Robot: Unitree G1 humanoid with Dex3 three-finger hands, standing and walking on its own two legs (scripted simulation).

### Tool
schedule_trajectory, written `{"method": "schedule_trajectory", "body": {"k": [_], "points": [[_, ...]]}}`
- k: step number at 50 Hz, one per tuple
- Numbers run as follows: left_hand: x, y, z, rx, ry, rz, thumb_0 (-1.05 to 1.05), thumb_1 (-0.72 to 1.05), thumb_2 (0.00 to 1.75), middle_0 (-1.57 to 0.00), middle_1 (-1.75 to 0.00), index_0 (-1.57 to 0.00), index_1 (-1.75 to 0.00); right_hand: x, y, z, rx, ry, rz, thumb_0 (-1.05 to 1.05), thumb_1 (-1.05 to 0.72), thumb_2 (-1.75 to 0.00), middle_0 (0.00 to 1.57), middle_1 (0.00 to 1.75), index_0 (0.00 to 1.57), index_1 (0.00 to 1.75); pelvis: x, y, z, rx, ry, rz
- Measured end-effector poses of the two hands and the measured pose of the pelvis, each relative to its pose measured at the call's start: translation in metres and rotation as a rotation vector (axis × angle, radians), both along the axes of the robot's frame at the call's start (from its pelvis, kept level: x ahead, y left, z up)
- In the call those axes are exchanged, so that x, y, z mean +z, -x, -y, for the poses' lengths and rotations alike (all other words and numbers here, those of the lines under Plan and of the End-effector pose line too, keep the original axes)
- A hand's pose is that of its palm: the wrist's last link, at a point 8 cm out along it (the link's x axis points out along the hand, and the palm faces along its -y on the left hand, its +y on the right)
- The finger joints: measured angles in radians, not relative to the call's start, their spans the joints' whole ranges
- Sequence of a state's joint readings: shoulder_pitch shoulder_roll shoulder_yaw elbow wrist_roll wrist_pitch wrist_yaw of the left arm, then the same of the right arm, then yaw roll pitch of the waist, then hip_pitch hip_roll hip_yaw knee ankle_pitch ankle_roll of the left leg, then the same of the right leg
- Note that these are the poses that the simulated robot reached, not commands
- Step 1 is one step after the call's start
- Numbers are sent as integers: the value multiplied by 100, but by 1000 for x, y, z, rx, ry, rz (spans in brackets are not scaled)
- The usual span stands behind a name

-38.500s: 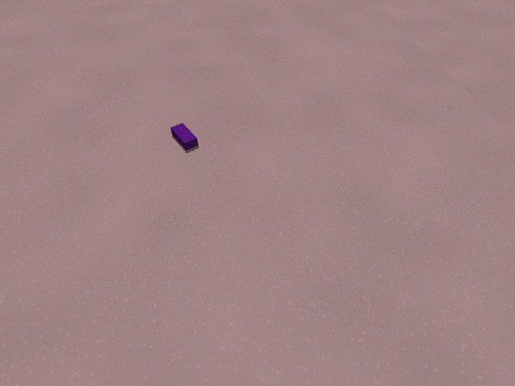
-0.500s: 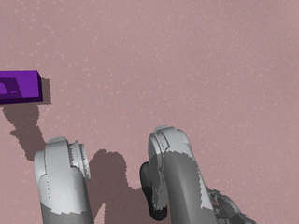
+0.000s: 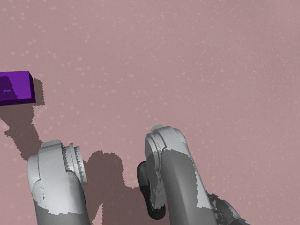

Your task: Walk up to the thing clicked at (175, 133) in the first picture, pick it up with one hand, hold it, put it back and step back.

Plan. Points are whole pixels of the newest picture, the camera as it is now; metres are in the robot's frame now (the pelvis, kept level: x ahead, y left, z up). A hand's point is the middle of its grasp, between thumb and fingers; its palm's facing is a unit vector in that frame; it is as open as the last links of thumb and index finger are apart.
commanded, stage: rise first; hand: left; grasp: from above
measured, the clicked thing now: out of the picture +0.47 +0.37 -0.28
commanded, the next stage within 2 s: none
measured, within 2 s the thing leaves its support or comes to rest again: neither
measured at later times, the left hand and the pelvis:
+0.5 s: hand out of the picture +0.42 +0.40 -0.16, palm faces -0.44 -0.10 -0.89, open 14.2 cm; pelvis +0.00 +0.00 +0.00, yaw +0 degrees
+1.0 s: hand out of the picture +0.42 +0.40 -0.15, palm faces -0.45 -0.09 -0.89, open 14.2 cm; pelvis +0.00 +0.00 +0.00, yaw +0 degrees
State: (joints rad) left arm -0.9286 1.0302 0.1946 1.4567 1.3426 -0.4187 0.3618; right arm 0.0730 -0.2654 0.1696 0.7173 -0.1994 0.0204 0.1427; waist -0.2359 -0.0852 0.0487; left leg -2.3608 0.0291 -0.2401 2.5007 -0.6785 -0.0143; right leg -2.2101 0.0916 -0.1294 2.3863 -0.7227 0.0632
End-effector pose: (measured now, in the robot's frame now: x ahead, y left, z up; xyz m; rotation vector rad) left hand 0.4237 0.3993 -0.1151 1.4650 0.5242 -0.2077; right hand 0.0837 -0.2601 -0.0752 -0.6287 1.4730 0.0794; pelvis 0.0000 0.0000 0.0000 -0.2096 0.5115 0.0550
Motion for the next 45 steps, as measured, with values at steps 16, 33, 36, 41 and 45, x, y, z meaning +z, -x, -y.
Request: {"method": "schedule_trajectory", "body": {"k": [16,33,36,41,45], "points": [[8,0,-1,-9,-9,4,0,-55,103,-8,-104,-7,-104,1,-7,-2,10,-12,21,0,-91,-90,20,30,20,30,2,1,0,4,0,-4],[19,-3,-1,-9,-12,6,0,-56,104,-8,-104,-7,-105,2,-4,-2,-5,-16,22,0,-91,-90,20,30,20,30,5,2,0,7,-1,-8],[19,-3,-1,-13,-14,-3,0,-56,104,-8,-104,-7,-105,3,-3,-1,-8,-15,21,0,-91,-90,20,30,20,30,5,2,0,7,-3,-8],[19,-5,-2,-15,-12,-5,0,-57,104,-8,-103,-7,-104,3,0,0,-6,-12,16,0,-91,-90,20,30,20,30,4,2,1,6,-2,-5],[20,-6,-3,-13,-15,-3,0,-57,104,-8,-103,-7,-104,3,1,0,-8,-9,12,0,-91,-90,20,30,20,30,4,2,0,6,-1,-6]]}}
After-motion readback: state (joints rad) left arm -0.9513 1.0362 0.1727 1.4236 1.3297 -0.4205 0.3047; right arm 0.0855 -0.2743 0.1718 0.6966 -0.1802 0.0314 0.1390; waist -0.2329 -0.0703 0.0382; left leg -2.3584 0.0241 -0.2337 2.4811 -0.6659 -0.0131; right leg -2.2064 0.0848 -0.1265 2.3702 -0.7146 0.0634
